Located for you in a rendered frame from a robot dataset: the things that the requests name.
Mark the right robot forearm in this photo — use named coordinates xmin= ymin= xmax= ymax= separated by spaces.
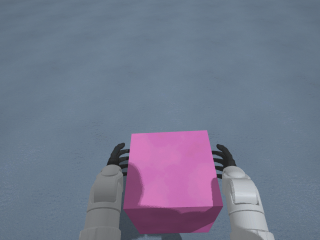
xmin=222 ymin=166 xmax=275 ymax=240

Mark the right robot hand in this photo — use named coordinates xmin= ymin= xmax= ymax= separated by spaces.
xmin=211 ymin=144 xmax=237 ymax=179

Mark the carton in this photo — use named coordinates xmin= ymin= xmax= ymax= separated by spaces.
xmin=123 ymin=130 xmax=223 ymax=234

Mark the left robot forearm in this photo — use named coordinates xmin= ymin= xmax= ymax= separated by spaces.
xmin=78 ymin=164 xmax=124 ymax=240

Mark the left robot hand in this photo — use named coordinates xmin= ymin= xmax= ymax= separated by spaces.
xmin=107 ymin=142 xmax=130 ymax=176

